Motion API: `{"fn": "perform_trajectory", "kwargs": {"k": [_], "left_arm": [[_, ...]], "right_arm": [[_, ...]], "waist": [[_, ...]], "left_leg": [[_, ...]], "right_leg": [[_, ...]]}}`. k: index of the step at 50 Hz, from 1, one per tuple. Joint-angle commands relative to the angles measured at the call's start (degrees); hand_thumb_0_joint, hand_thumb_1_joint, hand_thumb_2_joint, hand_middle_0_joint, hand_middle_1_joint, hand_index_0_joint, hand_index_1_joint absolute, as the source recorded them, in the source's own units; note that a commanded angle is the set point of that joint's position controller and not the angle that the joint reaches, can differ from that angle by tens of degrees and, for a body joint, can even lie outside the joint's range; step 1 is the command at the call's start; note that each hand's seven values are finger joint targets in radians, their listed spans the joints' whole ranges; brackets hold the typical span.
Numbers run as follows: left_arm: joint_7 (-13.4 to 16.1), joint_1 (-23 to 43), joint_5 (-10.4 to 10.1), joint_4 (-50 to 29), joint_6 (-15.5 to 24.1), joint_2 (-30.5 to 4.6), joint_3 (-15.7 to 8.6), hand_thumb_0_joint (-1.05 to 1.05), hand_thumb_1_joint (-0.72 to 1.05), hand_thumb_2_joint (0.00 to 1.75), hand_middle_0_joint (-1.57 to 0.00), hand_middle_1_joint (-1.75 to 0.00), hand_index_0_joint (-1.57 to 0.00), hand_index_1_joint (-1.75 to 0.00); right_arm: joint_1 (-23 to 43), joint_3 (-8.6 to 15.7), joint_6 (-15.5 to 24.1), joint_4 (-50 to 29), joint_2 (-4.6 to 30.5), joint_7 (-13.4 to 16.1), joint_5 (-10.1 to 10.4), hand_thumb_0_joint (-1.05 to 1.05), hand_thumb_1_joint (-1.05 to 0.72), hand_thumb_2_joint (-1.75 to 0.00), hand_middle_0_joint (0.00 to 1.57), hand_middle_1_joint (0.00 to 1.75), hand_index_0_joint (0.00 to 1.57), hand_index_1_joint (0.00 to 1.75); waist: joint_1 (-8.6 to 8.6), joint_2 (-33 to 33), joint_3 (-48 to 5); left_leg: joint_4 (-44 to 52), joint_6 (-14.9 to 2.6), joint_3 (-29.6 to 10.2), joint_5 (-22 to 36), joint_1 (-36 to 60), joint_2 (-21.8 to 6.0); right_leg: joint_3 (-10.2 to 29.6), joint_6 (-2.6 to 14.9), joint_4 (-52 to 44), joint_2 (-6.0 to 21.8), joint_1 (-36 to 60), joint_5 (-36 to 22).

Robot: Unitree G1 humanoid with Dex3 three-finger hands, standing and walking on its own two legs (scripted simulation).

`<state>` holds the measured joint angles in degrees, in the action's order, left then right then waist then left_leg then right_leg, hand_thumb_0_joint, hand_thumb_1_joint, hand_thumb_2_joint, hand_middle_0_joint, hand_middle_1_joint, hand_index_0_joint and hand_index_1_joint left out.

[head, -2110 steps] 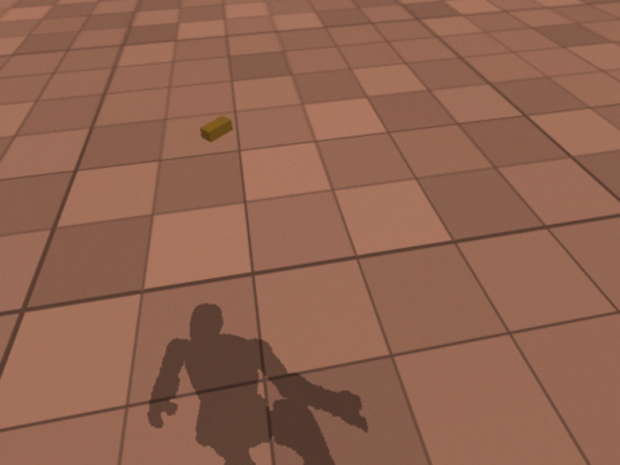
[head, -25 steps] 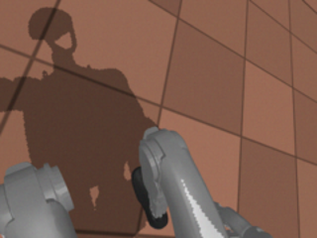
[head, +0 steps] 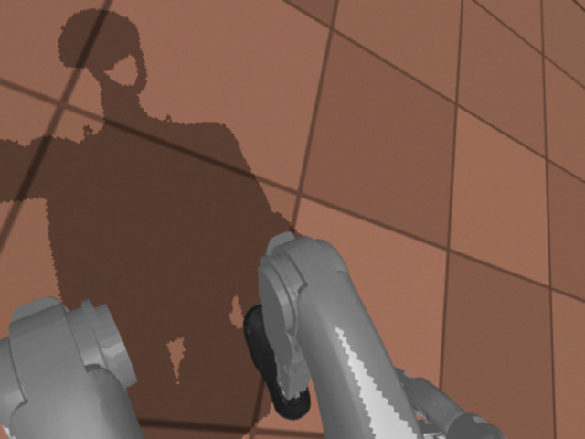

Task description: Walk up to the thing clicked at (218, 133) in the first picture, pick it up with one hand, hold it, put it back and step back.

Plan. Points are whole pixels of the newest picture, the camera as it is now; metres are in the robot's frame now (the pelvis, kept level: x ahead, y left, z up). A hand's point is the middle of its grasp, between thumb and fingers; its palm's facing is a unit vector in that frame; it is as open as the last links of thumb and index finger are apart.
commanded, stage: withdraw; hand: left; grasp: from above
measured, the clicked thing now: out of the picture +0.41 +0.38 -0.26
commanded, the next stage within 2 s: home in 0.94 s
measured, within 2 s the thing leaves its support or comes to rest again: neither
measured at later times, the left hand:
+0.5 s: hand out of the picture +0.41 +0.40 -0.10, palm faces -0.34 -0.07 -0.94, open 14.0 cm
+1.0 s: hand out of the picture +0.39 +0.37 -0.11, palm faces -0.49 -0.14 -0.86, open 14.1 cm
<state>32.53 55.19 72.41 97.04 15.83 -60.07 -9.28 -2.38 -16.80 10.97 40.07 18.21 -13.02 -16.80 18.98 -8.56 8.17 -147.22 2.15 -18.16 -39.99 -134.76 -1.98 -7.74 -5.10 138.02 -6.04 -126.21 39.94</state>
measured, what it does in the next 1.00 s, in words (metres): stands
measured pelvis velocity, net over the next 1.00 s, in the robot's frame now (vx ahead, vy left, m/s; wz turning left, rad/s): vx -0.01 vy -0.01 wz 0.11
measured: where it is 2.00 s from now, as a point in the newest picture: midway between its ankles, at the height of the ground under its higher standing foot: (210, 419)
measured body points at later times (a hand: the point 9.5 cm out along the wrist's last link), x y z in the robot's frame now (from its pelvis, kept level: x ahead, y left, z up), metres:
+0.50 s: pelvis +0.00 +0.00 +0.03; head +0.21 +0.10 +0.41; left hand +0.43 +0.40 -0.05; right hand +0.13 -0.25 -0.07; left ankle +0.06 +0.14 -0.26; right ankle +0.11 -0.13 -0.26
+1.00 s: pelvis -0.01 -0.01 +0.04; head +0.21 +0.10 +0.42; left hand +0.41 +0.38 -0.07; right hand +0.08 -0.28 -0.05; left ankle +0.06 +0.14 -0.26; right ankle +0.11 -0.13 -0.26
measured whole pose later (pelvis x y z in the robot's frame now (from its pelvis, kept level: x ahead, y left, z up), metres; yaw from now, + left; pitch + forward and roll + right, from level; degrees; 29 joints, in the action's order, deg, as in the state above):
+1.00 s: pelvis -0.01 -0.01 +0.04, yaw +6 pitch +30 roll -9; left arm 12.8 52.9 69.9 77.9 18.2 -49.7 -4.5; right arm -8.4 -7.2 -0.7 39.5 18.1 -6.7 -7.9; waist 12.9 -2.6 0.5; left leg -135.8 2.2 -11.6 -35.1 -131.6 -1.5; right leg -3.8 -3.4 131.6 -2.7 -124.8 37.8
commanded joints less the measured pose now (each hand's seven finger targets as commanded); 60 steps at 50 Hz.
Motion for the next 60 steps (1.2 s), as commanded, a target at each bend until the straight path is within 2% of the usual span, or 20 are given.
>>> {"fn": "perform_trajectory", "kwargs": {"k": [1, 4, 7, 9, 10, 13, 18, 21, 24, 28, 34, 38, 41, 46, 50, 52, 53, 56, 59, 60], "left_arm": [[2.87, 12.11, -0.41, -6.42, 0.81, -14.7, -1.38, 0.0, -0.5, 1.04, -0.08, -1.04, -0.07, -1.04], [3.48, 11.38, -0.26, -7.23, 0.98, -13.28, -1.14, 0.0, -0.5, 0.97, -0.07, -1.01, -0.08, -1.0], [3.61, 11.82, 0.2, -13.13, 0.69, -16.21, -3.38, 0.0, -0.5, 0.97, -0.07, -1.01, -0.08, -1.0], [3.49, 10.01, 0.77, -18.17, -0.01, -17.37, -5.33, 0.0, -0.51, 0.98, -0.07, -1.01, -0.08, -1.0], [3.25, 12.03, -0.02, -22.44, -0.12, -15.93, -4.7, 0.0, -0.51, 0.97, -0.08, -0.99, -0.08, -0.99], [2.01, 8.0, -1.57, -28.6, -2.25, -13.54, -6.51, 0.0, -0.5, 0.97, -0.07, -0.99, -0.08, -0.98], [-3.5, 8.64, -4.04, -30.84, -7.35, -5.12, -1.5, 0.0, -0.5, 0.97, -0.07, -0.98, -0.08, -0.97], [-8.94, 8.2, -6.09, -29.94, -9.64, 0.84, 3.79, 0.0, -0.51, 0.98, -0.07, -1.0, -0.08, -0.99], [-14.7, 11.06, -9.32, -34.38, -9.84, 3.46, 5.9, 0.0, -0.52, 1.0, -0.07, -1.01, -0.07, -1.01], [-20.64, 13.04, -9.87, -37.5, -9.32, 2.51, 6.48, 0.0, -0.54, 1.01, -0.08, -1.01, -0.07, -1.02], [-23.95, 11.43, -8.44, -33.29, -7.18, 0.86, 5.48, 0.0, -0.54, 1.02, -0.08, -1.0, -0.07, -1.01], [-23.98, 11.14, -7.69, -31.02, -4.41, -1.62, 3.77, 0.0, -0.53, 1.01, -0.08, -0.99, -0.07, -1.0], [-23.06, 12.22, -6.51, -29.42, -1.58, -2.21, 3.84, 0.0, -0.53, 1.0, -0.09, -0.99, -0.08, -0.99], [-18.35, 16.5, -4.26, -27.74, 2.73, -2.83, 3.3, 0.0, -0.51, 0.98, -0.08, -0.99, -0.08, -0.99], [-12.98, 17.17, -1.52, -27.8, 4.34, -6.76, -0.2, 0.0, -0.5, 0.97, -0.08, -1.0, -0.09, -0.98], [-10.15, 18.29, -0.84, -31.25, 4.46, -8.73, -2.53, 0.0, -0.34, 0.93, -0.24, -0.84, -0.23, -0.82], [-9.0, 16.52, -0.79, -30.89, 3.86, -7.76, -2.88, 0.0, -0.26, 0.95, -0.26, -0.76, -0.23, -0.74], [-6.24, 15.39, -1.92, -35.73, 1.05, -8.39, -5.5, 0.0, -0.34, 0.86, -0.17, -0.84, -0.19, -0.82], [-5.84, 14.71, -4.09, -37.8, -3.15, -7.03, -5.4, 0.0, -0.12, 0.92, -0.24, -0.64, -0.22, -0.66], [-6.52, 13.0, -5.35, -36.77, -4.62, -4.55, -4.07, 0.0, -0.11, 0.87, -0.23, -0.6, -0.21, -0.62]], "right_arm": [[-8.86, 5.15, -0.05, -0.41, 18.67, 1.02, 0.21, 0.0, -0.88, -0.9, 0.2, 0.3, 0.2, 0.3], [-8.57, 5.51, -0.02, -0.89, 18.96, 0.99, 0.04, 0.0, -0.9, -0.9, 0.2, 0.3, 0.2, 0.3], [-8.23, 6.25, 0.13, -1.07, 19.06, 0.96, 0.32, 0.0, -0.9, -0.9, 0.2, 0.3, 0.2, 0.3], [-8.49, 7.37, 0.24, -0.91, 18.64, 0.65, 0.54, 0.0, -0.9, -0.9, 0.2, 0.3, 0.2, 0.3], [-8.29, 7.75, 0.33, -0.88, 18.05, 0.42, 0.94, 0.0, -0.9, -0.9, 0.2, 0.3, 0.2, 0.3], [-8.82, 10.44, -0.58, -0.62, 17.41, -0.09, 2.12, 0.0, -0.9, -0.9, 0.2, 0.3, 0.2, 0.3], [-11.15, 13.92, -2.9, 0.68, 15.23, -0.63, 5.31, 0.0, -0.9, -0.9, 0.2, 0.3, 0.2, 0.3], [-13.82, 15.75, -4.1, 0.43, 14.5, -0.33, 7.49, 0.0, -0.9, -0.9, 0.2, 0.3, 0.2, 0.3], [-15.13, 17.34, -5.4, -0.4, 14.25, 0.48, 8.91, 0.0, -0.9, -0.9, 0.2, 0.3, 0.2, 0.3], [-15.47, 18.44, -7.44, -1.37, 14.17, 2.38, 10.99, 0.0, -0.9, -0.9, 0.2, 0.3, 0.2, 0.3], [-14.98, 16.58, -10.23, -3.42, 11.56, 5.1, 11.73, 0.0, -0.9, -0.9, 0.2, 0.3, 0.2, 0.3], [-14.55, 15.34, -10.8, -3.76, 11.33, 6.17, 11.35, 0.0, -0.9, -0.9, 0.2, 0.3, 0.2, 0.3], [-14.44, 14.3, -11.14, -3.44, 11.38, 6.78, 10.69, 0.0, -0.9, -0.9, 0.2, 0.3, 0.2, 0.3], [-14.8, 13.46, -11.01, -2.51, 12.6, 7.15, 9.11, 0.0, -0.9, -0.9, 0.2, 0.3, 0.2, 0.3], [-15.04, 13.17, -10.62, -1.77, 13.36, 6.82, 7.94, 0.0, -0.89, -0.89, 0.2, 0.3, 0.2, 0.3], [-14.73, 13.84, -10.44, -1.44, 13.76, 6.68, 7.56, 0.0, -0.88, -0.89, 0.2, 0.3, 0.2, 0.3], [-14.64, 14.51, -10.04, -1.17, 13.81, 6.69, 7.46, 0.0, -0.88, -0.89, 0.2, 0.3, 0.2, 0.3], [-15.28, 16.13, -8.9, -1.06, 13.86, 6.45, 7.37, 0.0, -0.89, -0.89, 0.2, 0.3, 0.2, 0.3], [-15.53, 17.71, -8.43, -1.13, 13.2, 6.16, 8.19, 0.0, -0.89, -0.9, 0.2, 0.3, 0.2, 0.3], [-16.35, 18.0, -8.2, -0.88, 12.73, 6.0, 8.39, 0.0, -0.89, -0.9, 0.2, 0.3, 0.2, 0.3]], "waist": [[1.15, 29.21, -35.79], [1.03, 30.72, -35.54], [-0.56, 33.5, -38.14], [-2.8, 37.84, -41.81], [-3.1, 39.71, -43.87], [-5.99, 43.72, -49.49], [-6.19, 37.16, -47.02], [-5.25, 27.64, -42.51], [-5.24, 24.15, -44.57], [-6.51, 22.89, -45.91], [-7.08, 18.06, -42.09], [-7.92, 17.85, -42.05], [-6.97, 19.12, -41.6], [-4.88, 22.06, -42.03], [-5.98, 28.69, -46.19], [-6.82, 31.75, -50.41], [-6.95, 32.03, -50.81], [-8.05, 35.35, -55.75], [-9.08, 36.19, -57.52], [-9.15, 34.53, -57.22]], "left_leg": [[14.19, -2.24, 8.77, 11.1, 28.01, -1.85], [15.34, -1.8, 8.68, 11.43, 29.15, -1.64], [15.46, -1.52, 8.83, 12.29, 31.23, -1.63], [15.98, -1.11, 9.55, 13.66, 34.0, -1.64], [16.57, -0.77, 9.57, 14.08, 35.48, -1.52], [18.43, -0.28, 10.21, 16.61, 38.72, -1.22], [19.68, -2.05, 12.57, 13.12, 31.25, -0.5], [21.46, -3.37, 12.63, 8.21, 27.5, -0.42], [24.04, -3.56, 12.23, 6.6, 29.02, 0.03], [27.63, -3.09, 11.35, 6.03, 32.5, 0.48], [27.56, -4.0, 14.09, 7.43, 28.79, 1.04], [27.2, -4.16, 14.79, 7.38, 28.6, 1.17], [26.41, -3.99, 14.67, 6.95, 28.06, 1.14], [24.24, -3.37, 14.03, 6.34, 29.63, 0.91], [23.64, -2.32, 13.86, 8.81, 34.3, 0.94], [23.37, -2.03, 13.87, 10.29, 36.99, 0.98], [23.46, -1.93, 13.93, 10.12, 38.17, 0.87], [24.13, -1.87, 14.56, 12.04, 41.07, 0.84], [26.18, -2.03, 15.29, 10.35, 41.06, 0.7], [26.75, -2.32, 15.43, 9.75, 40.41, 0.68]], "right_leg": [[-8.17, 5.48, -11.89, -1.47, 17.95, -15.53], [-9.08, 5.69, -11.14, -1.34, 16.89, -15.39], [-9.04, 5.81, -10.54, -1.12, 16.59, -15.82], [-8.02, 6.24, -10.3, -0.99, 17.23, -16.55], [-8.2, 6.4, -9.83, -0.64, 16.35, -16.58], [-7.5, 6.75, -9.84, -0.28, 15.62, -18.02], [-4.56, 6.51, -14.46, -0.15, 13.99, -16.45], [-3.16, 6.36, -18.97, -0.29, 14.97, -12.16], [-2.42, 6.52, -21.01, 0.14, 17.84, -9.54], [-2.16, 7.02, -21.68, 1.1, 17.45, -8.86], [-0.04, 6.76, -24.17, 1.6, 20.27, -9.7], [0.35, 6.73, -24.34, 1.91, 20.66, -8.93], [-0.07, 6.78, -23.31, 1.91, 20.0, -8.38], [-1.2, 6.77, -21.3, 1.84, 16.43, -7.49], [-2.5, 7.01, -17.96, 2.13, 15.76, -9.71], [-2.86, 7.16, -16.92, 2.07, 15.18, -10.94], [-2.98, 7.2, -16.53, 2.16, 14.18, -10.84], [-2.9, 7.19, -16.68, 2.55, 14.43, -12.65], [-2.13, 7.29, -18.5, 2.67, 14.26, -11.59], [-1.83, 7.26, -19.9, 2.5, 15.32, -11.33]]}}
